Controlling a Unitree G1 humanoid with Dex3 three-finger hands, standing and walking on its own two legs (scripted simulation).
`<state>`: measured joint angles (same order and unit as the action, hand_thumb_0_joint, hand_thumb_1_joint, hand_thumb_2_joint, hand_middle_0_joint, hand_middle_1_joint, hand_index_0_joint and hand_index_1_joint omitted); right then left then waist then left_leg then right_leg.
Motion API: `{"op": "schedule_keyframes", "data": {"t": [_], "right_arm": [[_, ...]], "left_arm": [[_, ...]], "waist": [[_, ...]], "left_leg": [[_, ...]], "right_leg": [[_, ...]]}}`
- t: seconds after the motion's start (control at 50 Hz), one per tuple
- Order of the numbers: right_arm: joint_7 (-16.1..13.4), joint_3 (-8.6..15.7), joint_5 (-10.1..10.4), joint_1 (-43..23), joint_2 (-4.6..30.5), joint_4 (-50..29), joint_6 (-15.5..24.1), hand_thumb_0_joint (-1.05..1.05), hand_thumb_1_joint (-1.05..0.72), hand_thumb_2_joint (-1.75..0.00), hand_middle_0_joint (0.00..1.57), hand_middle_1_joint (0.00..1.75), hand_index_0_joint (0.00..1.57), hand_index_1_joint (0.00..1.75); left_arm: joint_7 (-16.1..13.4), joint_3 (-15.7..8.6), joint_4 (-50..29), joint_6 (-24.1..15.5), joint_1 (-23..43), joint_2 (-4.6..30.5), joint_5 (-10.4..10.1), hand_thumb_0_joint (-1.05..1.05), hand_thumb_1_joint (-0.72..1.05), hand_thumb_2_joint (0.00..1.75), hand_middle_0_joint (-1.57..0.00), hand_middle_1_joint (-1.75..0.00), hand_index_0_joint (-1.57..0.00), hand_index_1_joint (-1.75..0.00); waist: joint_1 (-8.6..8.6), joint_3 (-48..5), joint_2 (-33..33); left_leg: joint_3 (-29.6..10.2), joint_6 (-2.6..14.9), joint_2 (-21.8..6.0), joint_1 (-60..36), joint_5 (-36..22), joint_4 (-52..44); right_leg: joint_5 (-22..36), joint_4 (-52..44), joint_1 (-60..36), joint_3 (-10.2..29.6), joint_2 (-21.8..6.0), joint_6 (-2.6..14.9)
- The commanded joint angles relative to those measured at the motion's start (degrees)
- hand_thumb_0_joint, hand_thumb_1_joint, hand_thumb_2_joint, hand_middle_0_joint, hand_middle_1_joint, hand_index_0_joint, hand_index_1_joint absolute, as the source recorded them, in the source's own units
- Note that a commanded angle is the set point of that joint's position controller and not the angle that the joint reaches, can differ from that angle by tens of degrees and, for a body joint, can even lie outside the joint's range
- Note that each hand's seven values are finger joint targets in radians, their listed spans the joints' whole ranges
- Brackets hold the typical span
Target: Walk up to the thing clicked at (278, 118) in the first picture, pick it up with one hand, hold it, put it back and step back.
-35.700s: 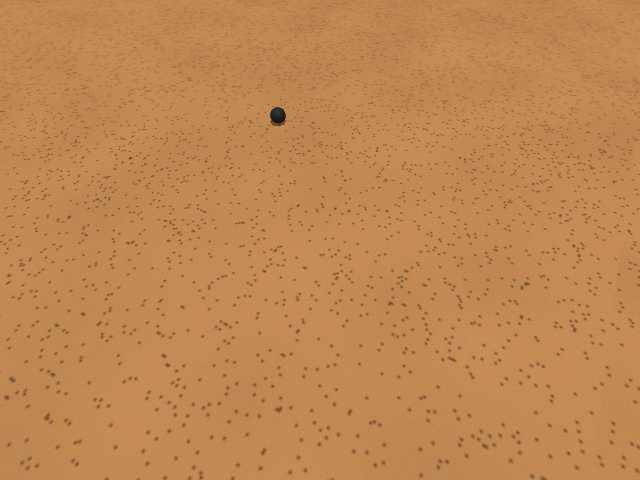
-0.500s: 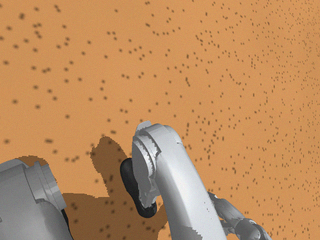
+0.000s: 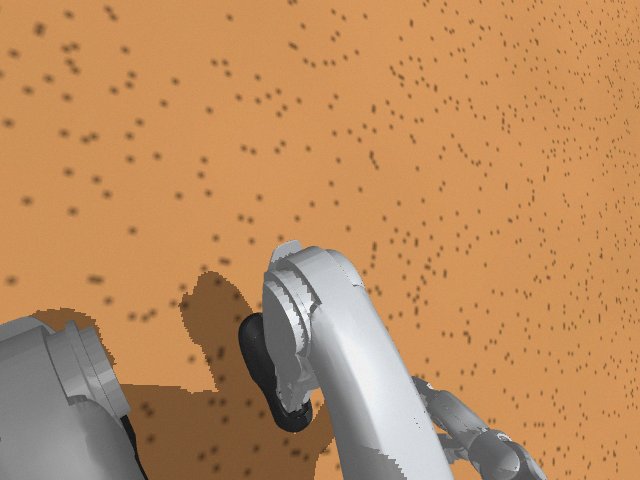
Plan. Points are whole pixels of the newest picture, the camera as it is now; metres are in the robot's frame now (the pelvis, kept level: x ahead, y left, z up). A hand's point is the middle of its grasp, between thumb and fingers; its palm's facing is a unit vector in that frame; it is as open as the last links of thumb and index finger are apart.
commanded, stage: open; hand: left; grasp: from above
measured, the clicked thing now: out of the picture +0.45 +0.39 -0.26
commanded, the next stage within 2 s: withdraw in 0.36 s
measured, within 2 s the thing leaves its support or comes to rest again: neither
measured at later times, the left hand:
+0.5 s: hand out of the picture +0.44 +0.38 -0.23, palm faces -0.44 -0.16 -0.89, open 13.9 cm
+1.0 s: hand out of the picture +0.43 +0.40 -0.07, palm faces -0.44 -0.10 -0.89, open 14.1 cm
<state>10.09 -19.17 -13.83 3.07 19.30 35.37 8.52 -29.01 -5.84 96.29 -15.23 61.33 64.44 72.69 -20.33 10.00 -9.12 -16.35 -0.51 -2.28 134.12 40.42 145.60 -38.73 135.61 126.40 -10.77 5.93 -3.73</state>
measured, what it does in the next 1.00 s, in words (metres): stands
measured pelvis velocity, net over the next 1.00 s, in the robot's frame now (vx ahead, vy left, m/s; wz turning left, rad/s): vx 0.00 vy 0.00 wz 0.09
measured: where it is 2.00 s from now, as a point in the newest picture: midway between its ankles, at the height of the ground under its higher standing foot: (210, 432)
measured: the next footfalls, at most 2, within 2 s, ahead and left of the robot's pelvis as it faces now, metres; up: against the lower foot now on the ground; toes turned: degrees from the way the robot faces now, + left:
none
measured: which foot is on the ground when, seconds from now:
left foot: down 0.00-1.00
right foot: down 0.00-1.00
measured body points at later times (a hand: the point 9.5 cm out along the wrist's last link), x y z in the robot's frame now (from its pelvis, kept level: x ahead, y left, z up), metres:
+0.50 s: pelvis +0.00 +0.00 +0.00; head +0.27 +0.14 +0.33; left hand +0.45 +0.39 -0.18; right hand +0.09 -0.25 -0.06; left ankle +0.07 +0.13 -0.27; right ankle +0.11 -0.12 -0.27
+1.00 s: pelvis +0.00 +0.00 +0.05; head +0.22 +0.11 +0.43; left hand +0.45 +0.41 -0.02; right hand +0.13 -0.24 -0.05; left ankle +0.06 +0.13 -0.27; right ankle +0.11 -0.12 -0.27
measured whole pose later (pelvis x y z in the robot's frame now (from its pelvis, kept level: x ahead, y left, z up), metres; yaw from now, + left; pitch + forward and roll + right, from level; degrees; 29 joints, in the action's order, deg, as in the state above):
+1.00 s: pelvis +0.00 +0.00 +0.05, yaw +5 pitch +33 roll -12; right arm 9.2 -7.4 -6.0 6.6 16.7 34.9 0.3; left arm -6.7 0.7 68.6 -5.7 54.1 49.6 63.0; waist -11.6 -2.2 0.9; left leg -9.8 0.9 -1.8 130.0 38.5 134.7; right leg -39.6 128.4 122.7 -6.2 3.3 -2.8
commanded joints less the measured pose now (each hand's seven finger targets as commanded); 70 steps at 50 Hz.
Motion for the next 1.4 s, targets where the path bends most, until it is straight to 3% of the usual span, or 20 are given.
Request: {"op": "schedule_keyframes", "data": {"t": [0.0,0.16,0.22,0.34,0.44,0.46,0.54,0.64,0.68,0.74,0.82,0.88,0.94,1.0,1.08,1.2,1.24,1.32,1.34,1.38], "right_arm": [[-0.8,5.4,0.5,10.1,18.8,0.5,0.2,0.00,-0.89,-0.90,0.20,0.30,0.20,0.30],[-0.8,5.3,0.4,9.8,18.7,0.4,-0.1,0.00,-0.89,-0.90,0.20,0.30,0.20,0.30],[-0.8,5.1,0.2,9.8,18.9,0.7,0.0,0.00,-0.89,-0.90,0.20,0.30,0.20,0.30],[-0.7,5.0,0.4,10.0,18.5,0.9,0.2,0.00,-0.89,-0.90,0.20,0.30,0.20,0.30],[-0.7,5.4,0.6,10.3,19.0,0.8,0.4,0.00,-0.89,-0.90,0.20,0.30,0.20,0.30],[-0.7,5.4,0.5,10.3,18.8,0.8,0.5,0.00,-0.90,-0.90,0.20,0.30,0.20,0.30],[-0.9,5.9,0.6,9.6,18.6,0.1,0.0,0.00,-0.90,-0.90,0.20,0.30,0.20,0.30],[-0.3,8.9,1.4,10.2,17.7,-0.4,-0.9,0.00,-0.90,-0.90,0.20,0.30,0.20,0.30],[0.3,10.4,2.2,10.5,16.8,-0.5,-1.5,0.00,-0.90,-0.90,0.20,0.30,0.20,0.30],[1.0,13.3,3.9,12.0,15.2,-0.5,-2.8,0.00,-0.90,-0.90,0.20,0.30,0.20,0.30],[0.5,16.2,6.4,15.2,14.4,-0.3,-5.5,0.00,-0.90,-0.90,0.20,0.30,0.20,0.30],[-0.7,17.6,8.0,16.5,14.5,-0.2,-7.5,0.00,-0.90,-0.90,0.20,0.30,0.20,0.30],[-2.5,17.9,8.8,17.2,14.3,-0.7,-9.1,0.00,-0.89,-0.90,0.20,0.30,0.20,0.30],[-3.9,17.3,9.2,16.6,12.8,-1.3,-10.2,0.00,-0.89,-0.90,0.20,0.30,0.20,0.30],[-5.3,15.7,8.9,15.5,12.0,-1.7,-10.9,0.00,-0.89,-0.90,0.20,0.30,0.20,0.30],[-5.4,13.5,7.2,14.5,11.7,-1.0,-11.4,0.00,-0.89,-0.90,0.20,0.30,0.20,0.30],[-5.3,13.4,6.6,14.8,12.3,-0.6,-11.5,0.00,-0.89,-0.90,0.20,0.30,0.20,0.30],[-4.9,13.8,5.8,16.4,13.2,-0.3,-11.2,0.00,-0.90,-0.90,0.20,0.30,0.20,0.30],[-4.9,14.0,5.8,16.4,13.4,-0.3,-11.1,0.00,-0.89,-0.90,0.20,0.30,0.20,0.30],[-4.7,14.4,5.6,17.3,13.5,-0.4,-10.7,0.00,-0.90,-0.90,0.20,0.30,0.20,0.30]], "left_arm": [[-2.2,-1.3,-8.0,-0.2,13.3,15.4,-1.1,0.00,-0.51,0.95,-0.06,-1.06,-0.08,-1.04],[-2.6,-1.3,-8.6,0.2,13.9,15.6,-0.7,0.00,-0.50,0.95,-0.06,-1.05,-0.08,-1.03],[-2.5,-0.9,-7.6,0.3,13.7,15.1,-0.4,0.00,-0.49,0.94,-0.06,-1.06,-0.08,-1.03],[-2.3,-0.4,-7.1,0.3,13.4,14.7,-0.8,0.00,-0.49,0.94,-0.06,-1.06,-0.08,-1.04],[-1.8,-0.7,-5.5,0.2,12.3,14.6,-0.8,0.00,-0.48,0.94,-0.06,-1.06,-0.08,-1.04],[-1.5,-0.3,-7.8,0.0,13.8,14.6,-0.8,0.00,-0.51,0.97,-0.06,-1.03,-0.08,-1.01],[-1.4,-3.3,-14.5,-0.3,14.1,18.7,-0.5,0.00,-0.53,0.98,-0.06,-1.01,-0.07,-1.00],[0.5,-6.0,-24.6,1.9,10.8,17.5,-1.2,0.00,-0.53,0.98,-0.06,-1.00,-0.07,-0.99],[2.1,-6.3,-29.1,3.2,9.5,15.4,-2.6,0.00,-0.54,0.99,-0.06,-0.99,-0.06,-0.99],[6.6,-4.5,-33.5,5.7,8.2,10.4,-3.7,0.00,-0.53,0.99,-0.06,-0.99,-0.06,-0.99],[13.5,1.4,-34.5,8.8,8.7,-0.1,-7.3,0.00,-0.53,0.99,-0.06,-0.99,-0.06,-0.99],[19.3,5.6,-33.9,9.7,7.9,-5.7,-9.6,0.00,-0.52,1.00,-0.07,-0.99,-0.07,-1.00],[23.2,5.6,-36.7,9.6,8.2,-4.7,-10.6,0.00,-0.51,1.00,-0.07,-0.99,-0.07,-0.99],[24.8,4.4,-35.9,7.9,8.5,-3.5,-10.9,0.00,-0.51,1.00,-0.08,-0.99,-0.07,-1.00],[24.4,1.1,-32.7,4.0,8.9,1.3,-9.1,0.00,-0.52,1.01,-0.07,-0.99,-0.07,-1.00],[18.6,0.6,-28.2,-1.7,14.4,3.0,-4.3,0.00,-0.53,1.01,-0.07,-1.00,-0.07,-1.00],[16.1,0.2,-27.4,-2.3,17.1,3.9,-2.9,0.00,-0.53,1.01,-0.07,-1.00,-0.07,-1.00],[12.3,-2.6,-29.6,-1.8,21.4,8.2,-0.9,0.00,-0.53,1.00,-0.07,-1.00,-0.07,-1.00],[11.5,-3.9,-30.4,-1.4,21.6,9.5,-1.1,0.00,-0.52,0.99,-0.07,-1.00,-0.07,-1.00],[10.4,-5.0,-30.8,-0.2,21.6,10.2,-1.1,0.00,-0.52,0.99,-0.07,-1.00,-0.07,-0.99]], "waist": [[-1.44,-37.9,32.2],[-1.15,-37.3,33.3],[-1.82,-36.6,34.4],[-1.70,-36.8,31.7],[-2.18,-35.8,31.5],[-2.01,-36.3,32.4],[0.75,-42.6,36.6],[4.07,-48.7,42.9],[5.76,-50.7,44.1],[6.98,-52.7,42.8],[4.49,-47.7,33.4],[4.11,-43.6,27.5],[4.92,-43.0,23.9],[5.26,-42.3,20.6],[6.29,-42.2,19.1],[5.29,-45.8,27.2],[4.83,-46.3,29.7],[4.76,-52.7,34.0],[5.50,-54.4,34.8],[5.31,-55.3,36.1]], "left_leg": [[6.0,0.77,-1.9,-29.7,-12.9,-14.9],[5.7,0.56,-2.0,-29.7,-12.6,-15.6],[5.2,0.27,-2.1,-30.5,-13.4,-15.8],[6.1,1.08,-2.0,-28.7,-12.8,-14.2],[5.3,0.70,-2.1,-29.3,-12.4,-15.0],[5.6,0.75,-2.0,-29.9,-12.6,-14.9],[6.3,0.34,-1.9,-32.5,-15.3,-15.0],[7.5,-0.17,-1.6,-37.1,-19.8,-16.5],[8.2,-0.16,-1.3,-36.8,-19.1,-17.5],[8.9,0.28,-0.9,-36.1,-17.3,-19.5],[8.9,1.31,-0.5,-32.6,-12.1,-23.5],[7.7,1.60,-0.1,-31.2,-7.4,-26.9],[8.0,1.90,0.5,-31.4,-8.2,-27.7],[9.2,2.43,1.1,-29.6,-8.6,-27.0],[10.6,2.74,1.7,-27.3,-9.2,-25.4],[10.3,1.87,1.2,-32.0,-9.3,-25.3],[10.4,1.62,1.2,-33.2,-8.5,-25.1],[11.1,1.46,1.0,-37.4,-12.5,-23.3],[11.2,1.54,1.1,-37.7,-12.8,-23.1],[11.1,1.35,1.0,-37.9,-13.0,-23.3]], "right_leg": [[15.0,-11.6,-19.5,-5.5,1.2,4.67],[14.8,-11.3,-18.2,-5.8,1.2,4.84],[15.2,-10.6,-17.3,-6.2,1.0,4.86],[15.2,-11.8,-18.2,-5.3,1.3,4.67],[14.3,-11.3,-17.2,-5.9,1.0,4.76],[14.5,-11.5,-17.4,-5.6,1.2,4.70],[16.6,-11.1,-20.2,-5.4,0.9,4.90],[18.9,-10.9,-19.3,-4.5,0.5,5.31],[17.9,-11.3,-18.2,-3.7,0.4,5.68],[16.3,-12.7,-16.6,-2.6,0.1,5.74],[13.7,-17.5,-17.6,-1.3,-0.2,5.49],[9.6,-19.4,-15.4,-0.8,-0.7,6.06],[9.7,-21.3,-17.5,0.2,-1.2,6.36],[9.2,-22.6,-19.1,1.5,-1.5,6.36],[8.7,-22.7,-19.8,2.3,-2.0,6.15],[9.4,-18.8,-16.4,1.2,-1.7,6.01],[8.7,-18.4,-15.3,0.9,-1.7,6.09],[11.9,-17.1,-16.4,0.6,-1.8,5.77],[12.1,-17.0,-16.4,0.6,-1.8,5.69],[12.4,-16.6,-16.7,0.4,-2.0,5.79]]}}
